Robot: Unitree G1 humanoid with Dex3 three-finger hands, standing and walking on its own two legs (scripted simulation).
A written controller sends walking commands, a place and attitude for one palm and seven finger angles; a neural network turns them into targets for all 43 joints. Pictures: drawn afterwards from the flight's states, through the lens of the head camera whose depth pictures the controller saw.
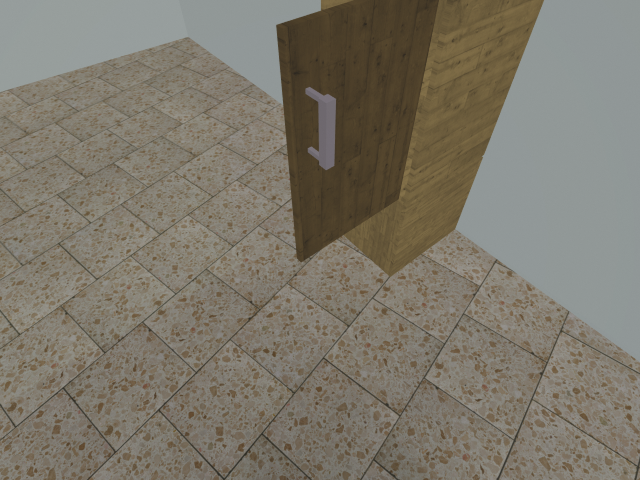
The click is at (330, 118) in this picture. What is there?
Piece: cupboard door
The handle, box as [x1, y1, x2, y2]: [305, 87, 335, 169]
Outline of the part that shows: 308,87 305,89 305,93 318,102 319,151 318,152 311,146 308,148 308,152 319,160 319,164 322,167 327,169 333,165 334,161 335,98 328,94 322,95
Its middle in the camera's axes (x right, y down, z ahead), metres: +0.00 -0.20 +0.73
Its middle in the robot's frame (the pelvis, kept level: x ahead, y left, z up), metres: +0.69 +0.04 +0.05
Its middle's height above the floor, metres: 0.84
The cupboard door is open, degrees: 91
